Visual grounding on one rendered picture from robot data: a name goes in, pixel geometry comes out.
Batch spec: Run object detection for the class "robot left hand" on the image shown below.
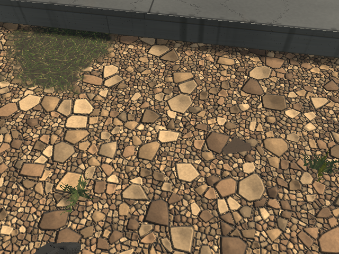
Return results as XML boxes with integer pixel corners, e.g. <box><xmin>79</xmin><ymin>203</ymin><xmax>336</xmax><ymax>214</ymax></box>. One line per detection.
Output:
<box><xmin>34</xmin><ymin>242</ymin><xmax>81</xmax><ymax>254</ymax></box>

